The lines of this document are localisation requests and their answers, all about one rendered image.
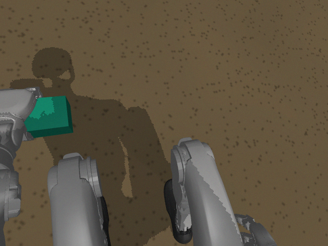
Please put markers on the right robot foot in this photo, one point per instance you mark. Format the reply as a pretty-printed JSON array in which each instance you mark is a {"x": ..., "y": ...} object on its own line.
[{"x": 182, "y": 237}]

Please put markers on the carton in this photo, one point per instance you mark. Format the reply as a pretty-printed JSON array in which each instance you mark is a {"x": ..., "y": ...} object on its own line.
[{"x": 50, "y": 116}]

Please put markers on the left robot foot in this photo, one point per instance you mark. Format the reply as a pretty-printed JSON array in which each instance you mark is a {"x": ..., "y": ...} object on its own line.
[{"x": 106, "y": 221}]

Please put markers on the right robot hand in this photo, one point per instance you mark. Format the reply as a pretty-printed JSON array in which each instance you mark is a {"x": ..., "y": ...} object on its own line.
[{"x": 259, "y": 235}]

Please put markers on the left robot arm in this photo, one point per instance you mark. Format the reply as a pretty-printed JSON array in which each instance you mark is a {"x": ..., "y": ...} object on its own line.
[{"x": 11, "y": 136}]

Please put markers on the left robot hand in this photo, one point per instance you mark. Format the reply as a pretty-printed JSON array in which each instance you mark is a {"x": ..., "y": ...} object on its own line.
[{"x": 19, "y": 103}]

